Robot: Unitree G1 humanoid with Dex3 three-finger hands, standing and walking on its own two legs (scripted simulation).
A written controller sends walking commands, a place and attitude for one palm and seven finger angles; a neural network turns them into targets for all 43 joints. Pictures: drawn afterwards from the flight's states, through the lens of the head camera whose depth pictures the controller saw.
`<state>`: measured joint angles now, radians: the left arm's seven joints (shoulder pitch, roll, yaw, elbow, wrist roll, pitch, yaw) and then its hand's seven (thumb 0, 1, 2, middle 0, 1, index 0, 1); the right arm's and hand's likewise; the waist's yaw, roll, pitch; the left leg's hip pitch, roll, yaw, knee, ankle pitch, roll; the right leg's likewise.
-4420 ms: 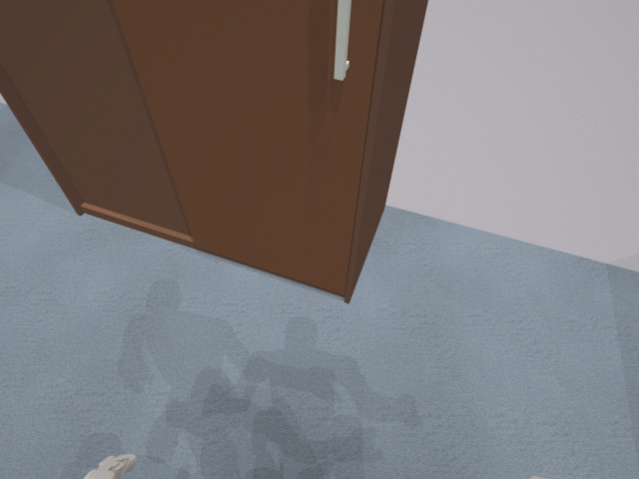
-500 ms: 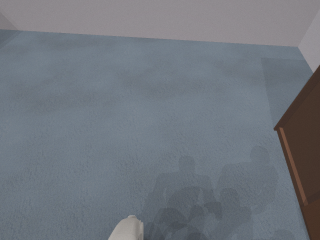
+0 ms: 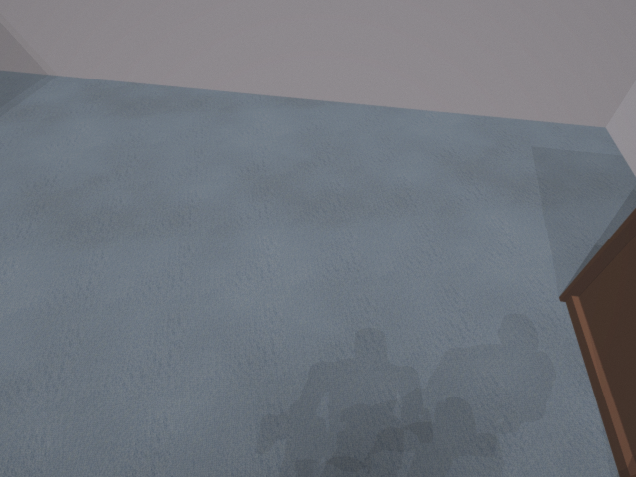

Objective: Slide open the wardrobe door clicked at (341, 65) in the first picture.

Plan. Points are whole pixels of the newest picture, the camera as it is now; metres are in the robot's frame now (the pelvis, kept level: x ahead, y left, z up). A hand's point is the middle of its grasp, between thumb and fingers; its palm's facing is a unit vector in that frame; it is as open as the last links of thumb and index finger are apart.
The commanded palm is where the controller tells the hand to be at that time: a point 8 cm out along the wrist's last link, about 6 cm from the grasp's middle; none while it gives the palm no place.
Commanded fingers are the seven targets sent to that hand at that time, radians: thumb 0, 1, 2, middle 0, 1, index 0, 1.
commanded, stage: turn to face it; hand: right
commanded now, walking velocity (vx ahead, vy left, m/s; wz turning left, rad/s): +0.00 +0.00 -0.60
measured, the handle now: out of the picture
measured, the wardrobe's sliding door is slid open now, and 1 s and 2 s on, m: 0.00 0.00 0.00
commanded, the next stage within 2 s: none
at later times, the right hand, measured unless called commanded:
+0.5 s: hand out of the picture +0.03 -0.25 -0.16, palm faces +0.28 +0.93 -0.25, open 7.4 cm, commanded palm none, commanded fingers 0.00 -0.90 -0.90 0.20 0.30 0.20 0.30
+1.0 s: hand out of the picture -0.09 -0.16 -0.15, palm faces +0.56 +0.79 -0.27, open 7.4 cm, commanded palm none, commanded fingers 0.00 -0.90 -0.90 0.20 0.30 0.20 0.30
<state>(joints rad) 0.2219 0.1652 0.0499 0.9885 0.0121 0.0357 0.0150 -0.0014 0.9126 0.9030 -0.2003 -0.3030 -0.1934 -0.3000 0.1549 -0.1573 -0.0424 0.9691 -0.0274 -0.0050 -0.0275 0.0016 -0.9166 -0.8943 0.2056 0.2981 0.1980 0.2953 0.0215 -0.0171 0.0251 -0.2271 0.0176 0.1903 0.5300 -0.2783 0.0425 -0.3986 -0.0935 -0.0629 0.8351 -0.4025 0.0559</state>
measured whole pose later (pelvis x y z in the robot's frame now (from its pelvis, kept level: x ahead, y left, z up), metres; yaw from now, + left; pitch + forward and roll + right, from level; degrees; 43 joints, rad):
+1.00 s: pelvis -0.03 +0.03 +0.01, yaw -34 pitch +0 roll -2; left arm 0.18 0.28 0.10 0.94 0.02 0.10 -0.03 0.00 0.91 0.90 -0.20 -0.30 -0.19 -0.30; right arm 0.25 -0.18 -0.03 0.91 -0.03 0.01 -0.02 0.01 -0.90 -0.89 0.21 0.30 0.20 0.30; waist 0.01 -0.02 0.08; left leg -0.17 0.14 0.21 0.51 -0.32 -0.02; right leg -0.46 -0.05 -0.02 0.99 -0.40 0.09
